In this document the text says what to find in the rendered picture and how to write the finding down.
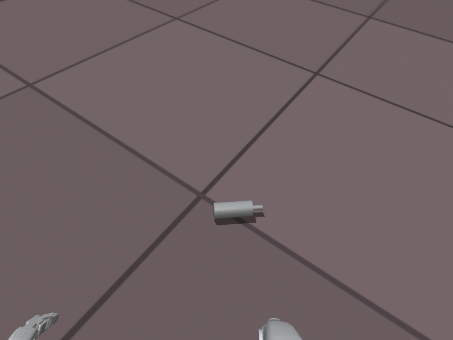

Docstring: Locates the bottle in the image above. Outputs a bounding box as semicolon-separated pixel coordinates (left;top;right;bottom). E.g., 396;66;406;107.
213;200;263;219

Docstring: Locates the left robot hand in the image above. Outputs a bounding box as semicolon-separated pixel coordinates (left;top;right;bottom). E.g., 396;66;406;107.
8;312;59;340

